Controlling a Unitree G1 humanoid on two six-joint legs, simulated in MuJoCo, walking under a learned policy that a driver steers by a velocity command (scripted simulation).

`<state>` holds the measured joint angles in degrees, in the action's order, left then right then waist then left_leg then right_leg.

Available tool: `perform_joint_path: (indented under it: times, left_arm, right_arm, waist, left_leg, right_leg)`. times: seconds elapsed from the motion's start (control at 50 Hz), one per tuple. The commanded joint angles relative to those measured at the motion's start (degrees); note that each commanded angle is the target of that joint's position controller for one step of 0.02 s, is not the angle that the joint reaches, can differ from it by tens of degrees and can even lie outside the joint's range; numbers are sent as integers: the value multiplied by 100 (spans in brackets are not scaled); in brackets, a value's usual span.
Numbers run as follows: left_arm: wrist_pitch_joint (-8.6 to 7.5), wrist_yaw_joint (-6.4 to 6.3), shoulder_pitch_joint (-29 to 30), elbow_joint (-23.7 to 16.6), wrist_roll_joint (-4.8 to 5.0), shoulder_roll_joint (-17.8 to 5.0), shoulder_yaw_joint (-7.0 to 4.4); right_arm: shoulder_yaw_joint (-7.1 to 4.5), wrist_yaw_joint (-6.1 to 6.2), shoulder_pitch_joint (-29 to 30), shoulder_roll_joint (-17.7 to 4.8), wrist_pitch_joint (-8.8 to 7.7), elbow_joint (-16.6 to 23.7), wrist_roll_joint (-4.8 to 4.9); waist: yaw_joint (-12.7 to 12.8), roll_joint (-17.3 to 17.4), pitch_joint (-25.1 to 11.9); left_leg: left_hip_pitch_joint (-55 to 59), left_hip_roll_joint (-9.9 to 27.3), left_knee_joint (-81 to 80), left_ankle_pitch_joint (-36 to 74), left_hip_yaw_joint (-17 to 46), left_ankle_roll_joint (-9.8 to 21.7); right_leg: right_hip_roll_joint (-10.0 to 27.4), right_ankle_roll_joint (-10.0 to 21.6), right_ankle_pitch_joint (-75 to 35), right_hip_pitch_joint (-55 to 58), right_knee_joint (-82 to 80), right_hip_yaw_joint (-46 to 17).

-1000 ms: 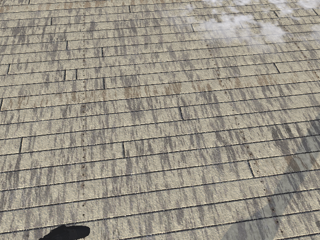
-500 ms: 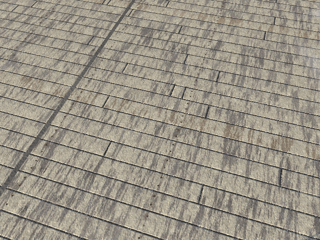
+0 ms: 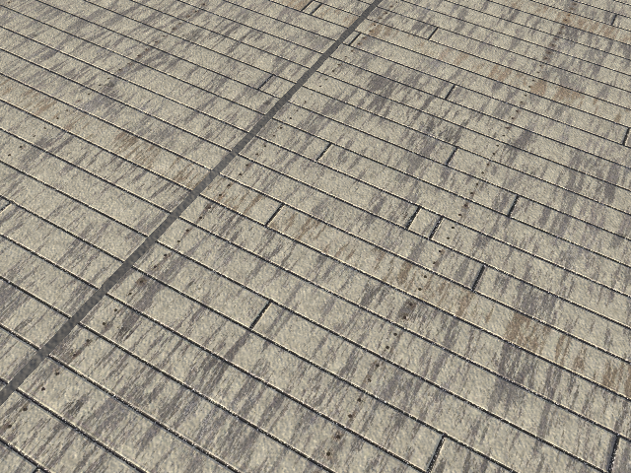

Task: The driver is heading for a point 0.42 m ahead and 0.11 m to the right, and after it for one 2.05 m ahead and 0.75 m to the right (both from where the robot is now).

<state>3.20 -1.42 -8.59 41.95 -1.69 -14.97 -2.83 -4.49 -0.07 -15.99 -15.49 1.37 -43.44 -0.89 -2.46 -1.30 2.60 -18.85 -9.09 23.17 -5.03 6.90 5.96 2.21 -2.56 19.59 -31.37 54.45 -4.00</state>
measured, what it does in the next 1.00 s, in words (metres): walks ahead: right foot, then left foot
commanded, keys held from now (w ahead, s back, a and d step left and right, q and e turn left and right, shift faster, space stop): no key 0.12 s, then w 0.48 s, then w+e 0.40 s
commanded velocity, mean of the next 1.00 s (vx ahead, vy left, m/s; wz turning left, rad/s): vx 0.33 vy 0.00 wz -0.01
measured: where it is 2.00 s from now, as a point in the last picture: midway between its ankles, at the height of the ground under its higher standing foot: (339, 359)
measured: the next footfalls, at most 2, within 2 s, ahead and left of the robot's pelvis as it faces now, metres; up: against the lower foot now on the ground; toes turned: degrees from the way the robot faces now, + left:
right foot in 0.20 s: +0.05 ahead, -0.13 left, +0.00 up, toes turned +5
left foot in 0.64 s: +0.25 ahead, +0.10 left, +0.00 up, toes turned +6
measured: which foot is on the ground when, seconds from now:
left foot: down 0.00-0.20, up 0.22-0.62, down 0.64-1.00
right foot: up 0.00-0.18, down 0.20-0.66, up 0.68-1.00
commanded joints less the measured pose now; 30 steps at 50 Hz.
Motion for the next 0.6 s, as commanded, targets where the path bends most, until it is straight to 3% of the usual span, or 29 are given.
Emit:
perform_joint_path:
  times: [0.02, 0.12, 0.14, 0.18, 0.2, 0.22, 0.24, 0.26, 0.28, 0.34, 0.42, 0.5, 0.56, 0.6]
  left_arm:
    - [-69, -35, -89, -344, 40, -450, -100]
    - [-136, -59, -256, -365, 158, -441, -50]
    - [-166, -54, -453, -326, 149, -427, -36]
    - [-257, -57, -859, -182, 62, -303, 8]
    - [-309, -91, -887, -219, -28, -573, -23]
    - [-334, -73, -974, -253, -81, -1199, -156]
    - [-342, -41, -1037, -39, -106, -1256, -255]
    - [-388, -11, -791, -25, -24, -981, -181]
    - [-440, 31, -569, -31, 32, -814, -147]
    - [-576, 114, -753, 99, 98, -650, -130]
    - [-696, 172, -1449, 413, 105, -680, -193]
    - [-738, 177, -1854, 647, 80, -728, -213]
    - [-741, 181, -1939, 748, 59, -794, -221]
    - [-723, 177, -1845, 788, 74, -859, -230]
  right_arm:
    - [-190, 26, -127, -788, -52, 330, -34]
    - [-144, 5, -48, -761, 3, 292, -95]
    - [-140, 7, -105, -758, 24, 246, -78]
    - [-88, 55, -36, -617, 69, 204, 19]
    - [10, 80, -60, -294, 40, 261, 60]
    - [50, 69, 91, -162, -48, 430, 104]
    - [-60, 76, 510, -641, -117, 472, -143]
    - [-91, 6, 356, -676, -160, 389, -144]
    - [-92, -73, 108, -675, -182, 238, -145]
    - [-59, -229, 82, -563, -208, 95, -203]
    - [60, -276, 932, -324, -247, 276, -150]
    - [142, -298, 1546, -198, -301, 430, -114]
    - [162, -277, 1662, -222, -343, 487, -98]
    - [145, -227, 1366, -272, -387, 431, -87]
  waist:
    - [29, 743, -595]
    - [60, 838, -587]
    - [124, 789, -703]
    - [399, 544, -503]
    - [401, -252, -351]
    - [498, -1270, -256]
    - [536, -689, 357]
    - [252, -441, 442]
    - [79, -429, 372]
    - [151, -548, 216]
    - [556, -488, 294]
    - [797, -586, 301]
    - [764, -655, 274]
    - [524, -651, 155]
  left_leg:
    - [819, 1632, -779, -526, 1879, 671]
    - [668, 1632, -515, 269, 2020, 613]
    - [623, 1569, -516, -361, 2070, 579]
    - [-278, 1146, -473, -2488, 2007, 269]
    - [-1031, 717, 341, -3199, 1519, -68]
    - [-1958, -251, 1650, -2785, 207, -260]
    - [-2189, 187, 2383, -2118, 305, -312]
    - [-1972, 315, 2669, -1652, 399, -344]
    - [-1856, 370, 2899, -1327, 289, -429]
    - [-1906, 587, 3303, -930, -201, -532]
    - [-2278, 983, 2559, -628, -646, -698]
    - [-1777, 1003, 1528, -633, -929, -689]
    - [-1159, 890, 1047, -888, -1125, -505]
    - [-386, 768, 718, -880, -1180, -310]
  right_leg:
    - [-93, 73, 103, 30, -341, 38]
    - [-378, 315, 532, 1035, -1381, 238]
    - [-442, 385, 541, 1392, -1814, 308]
    - [-440, 617, 28, 2605, -3333, 355]
    - [462, 825, 974, 3029, -3973, -695]
    - [1771, 1357, 2178, 3248, -4735, -2632]
    - [1987, 1611, 2388, 2437, -4923, -2990]
    - [1658, 1483, 2160, 2248, -4925, -2583]
    - [1323, 1304, 1683, 2300, -4863, -2082]
    - [899, 1241, 860, 2558, -4844, -1287]
    - [903, 1382, -67, 3150, -4868, -999]
    - [900, 1384, -828, 3150, -4673, -705]
    - [999, 1380, -1772, 3002, -4344, -603]
    - [1094, 1290, -2449, 2791, -4017, -576]
Velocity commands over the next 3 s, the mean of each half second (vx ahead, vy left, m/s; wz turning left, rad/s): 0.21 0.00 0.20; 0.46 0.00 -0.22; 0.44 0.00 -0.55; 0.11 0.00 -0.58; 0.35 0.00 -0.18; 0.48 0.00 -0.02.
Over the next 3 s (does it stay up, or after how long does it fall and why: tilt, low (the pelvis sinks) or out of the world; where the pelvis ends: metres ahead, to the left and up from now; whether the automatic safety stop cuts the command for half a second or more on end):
stays up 1.00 -0.31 0.00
